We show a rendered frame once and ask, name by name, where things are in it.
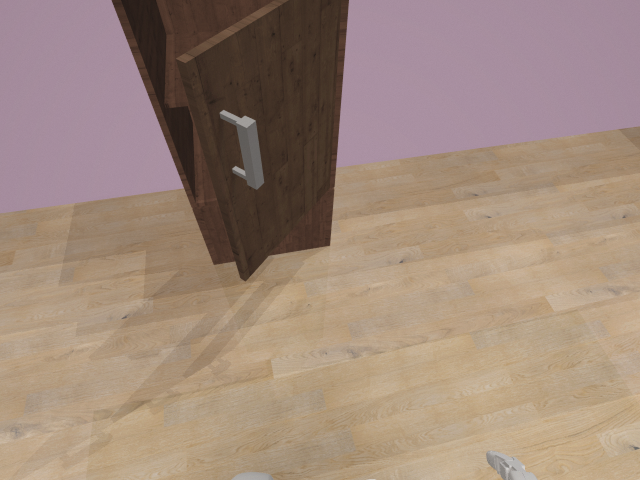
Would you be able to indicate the handle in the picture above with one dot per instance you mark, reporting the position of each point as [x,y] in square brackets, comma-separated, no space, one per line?
[249,144]

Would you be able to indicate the right robot hand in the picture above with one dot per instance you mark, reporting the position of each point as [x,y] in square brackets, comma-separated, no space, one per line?
[509,468]

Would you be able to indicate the cupboard door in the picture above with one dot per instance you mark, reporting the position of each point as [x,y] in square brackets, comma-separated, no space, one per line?
[277,66]

